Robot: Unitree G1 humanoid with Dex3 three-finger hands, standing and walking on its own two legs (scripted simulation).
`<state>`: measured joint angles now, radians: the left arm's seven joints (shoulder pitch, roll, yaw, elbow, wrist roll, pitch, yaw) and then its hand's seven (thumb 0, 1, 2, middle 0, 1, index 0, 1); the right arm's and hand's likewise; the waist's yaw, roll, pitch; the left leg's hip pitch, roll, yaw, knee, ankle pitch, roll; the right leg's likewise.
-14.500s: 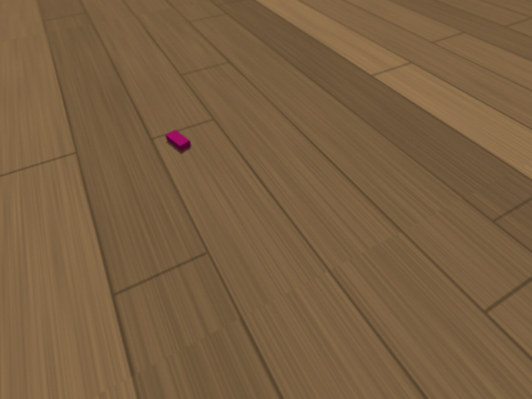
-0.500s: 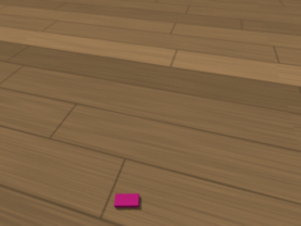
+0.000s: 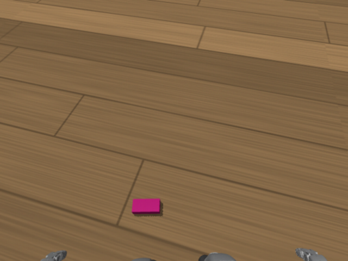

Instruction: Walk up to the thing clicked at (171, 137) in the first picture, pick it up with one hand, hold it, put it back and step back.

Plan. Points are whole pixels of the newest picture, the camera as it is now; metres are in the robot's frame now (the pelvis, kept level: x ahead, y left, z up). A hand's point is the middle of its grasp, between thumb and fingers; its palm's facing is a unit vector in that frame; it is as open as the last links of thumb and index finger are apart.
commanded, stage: walk up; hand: left
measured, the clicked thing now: (146, 206) +0.44 +0.18 -0.75
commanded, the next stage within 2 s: none
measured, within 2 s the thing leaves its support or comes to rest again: neither
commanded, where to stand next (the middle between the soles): +0.11 -0.01 m, yaw -2 degrees
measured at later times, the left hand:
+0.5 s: hand out of the picture +0.03 +0.30 -0.17, palm faces -0.05 -0.93 -0.38, open 7.4 cm
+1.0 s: hand out of the picture -0.10 +0.29 -0.16, palm faces +0.00 -0.93 -0.38, open 7.4 cm
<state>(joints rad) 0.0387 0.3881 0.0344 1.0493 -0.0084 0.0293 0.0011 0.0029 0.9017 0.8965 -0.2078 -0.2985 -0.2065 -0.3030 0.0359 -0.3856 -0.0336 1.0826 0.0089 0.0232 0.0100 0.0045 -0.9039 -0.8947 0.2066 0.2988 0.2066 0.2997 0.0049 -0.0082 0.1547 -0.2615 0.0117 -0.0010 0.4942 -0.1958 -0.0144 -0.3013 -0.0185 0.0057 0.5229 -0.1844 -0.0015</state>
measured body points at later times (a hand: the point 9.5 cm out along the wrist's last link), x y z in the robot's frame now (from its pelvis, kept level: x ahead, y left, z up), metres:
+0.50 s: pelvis -0.10 +0.03 -0.01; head -0.02 +0.05 +0.43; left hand +0.03 +0.35 -0.14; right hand -0.04 -0.28 -0.12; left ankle -0.09 +0.14 -0.73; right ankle -0.11 -0.10 -0.67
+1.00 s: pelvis -0.23 +0.03 -0.02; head -0.19 +0.04 +0.43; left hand -0.10 +0.34 -0.13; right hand -0.13 -0.29 -0.13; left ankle -0.22 +0.14 -0.74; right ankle -0.16 -0.09 -0.72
